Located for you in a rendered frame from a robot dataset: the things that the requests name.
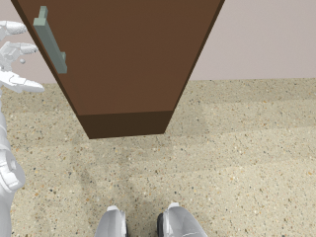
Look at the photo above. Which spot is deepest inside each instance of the cupboard door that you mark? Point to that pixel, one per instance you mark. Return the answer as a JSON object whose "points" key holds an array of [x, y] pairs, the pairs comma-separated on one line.
{"points": [[124, 56]]}

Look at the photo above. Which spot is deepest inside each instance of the robot right shin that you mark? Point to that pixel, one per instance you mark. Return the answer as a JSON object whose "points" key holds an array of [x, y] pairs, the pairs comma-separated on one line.
{"points": [[173, 204]]}

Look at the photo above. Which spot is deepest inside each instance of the left robot thigh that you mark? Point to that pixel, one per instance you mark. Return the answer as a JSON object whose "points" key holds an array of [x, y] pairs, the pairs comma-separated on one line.
{"points": [[111, 224]]}

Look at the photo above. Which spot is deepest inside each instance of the robot left hand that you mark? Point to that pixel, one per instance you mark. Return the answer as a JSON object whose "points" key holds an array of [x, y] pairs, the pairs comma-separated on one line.
{"points": [[9, 53]]}

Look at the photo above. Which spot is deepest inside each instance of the robot left upper arm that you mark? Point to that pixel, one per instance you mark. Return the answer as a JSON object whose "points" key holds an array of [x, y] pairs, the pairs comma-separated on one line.
{"points": [[12, 177]]}

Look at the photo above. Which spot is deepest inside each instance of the handle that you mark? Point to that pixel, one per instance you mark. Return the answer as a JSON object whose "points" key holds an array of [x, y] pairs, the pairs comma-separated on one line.
{"points": [[46, 36]]}

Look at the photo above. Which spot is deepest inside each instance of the left robot forearm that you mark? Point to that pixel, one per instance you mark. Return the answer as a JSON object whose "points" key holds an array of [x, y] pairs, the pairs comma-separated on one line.
{"points": [[4, 142]]}

